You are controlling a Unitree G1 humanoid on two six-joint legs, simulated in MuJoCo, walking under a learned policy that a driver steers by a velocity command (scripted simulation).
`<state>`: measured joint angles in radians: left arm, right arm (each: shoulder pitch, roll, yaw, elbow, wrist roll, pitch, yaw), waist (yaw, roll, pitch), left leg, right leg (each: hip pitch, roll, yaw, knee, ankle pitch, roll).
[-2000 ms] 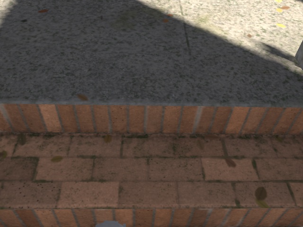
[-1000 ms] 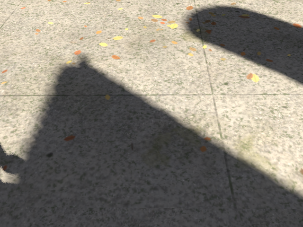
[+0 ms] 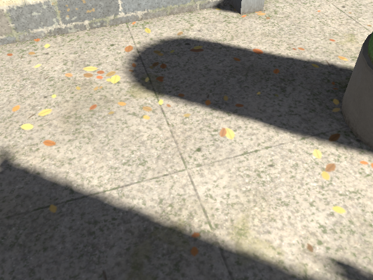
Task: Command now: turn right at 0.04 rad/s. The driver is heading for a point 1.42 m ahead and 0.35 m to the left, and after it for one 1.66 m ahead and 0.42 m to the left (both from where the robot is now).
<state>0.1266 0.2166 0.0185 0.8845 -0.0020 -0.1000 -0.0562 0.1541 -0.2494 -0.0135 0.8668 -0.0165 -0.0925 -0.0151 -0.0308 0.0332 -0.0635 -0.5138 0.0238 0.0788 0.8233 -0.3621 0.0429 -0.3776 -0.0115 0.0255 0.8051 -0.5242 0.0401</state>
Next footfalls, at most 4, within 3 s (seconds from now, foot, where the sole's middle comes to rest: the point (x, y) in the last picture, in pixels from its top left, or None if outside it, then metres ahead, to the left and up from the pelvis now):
0.32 right None -0.07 -0.17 -0.90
1.74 right None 0.43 -0.12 -0.74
2.30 left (160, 231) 0.74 0.13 -0.74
2.78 right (180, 167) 1.05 0.05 -0.74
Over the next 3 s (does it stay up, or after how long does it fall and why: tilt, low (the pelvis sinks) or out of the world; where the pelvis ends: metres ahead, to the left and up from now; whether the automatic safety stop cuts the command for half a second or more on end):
stays up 0.95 0.12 0.04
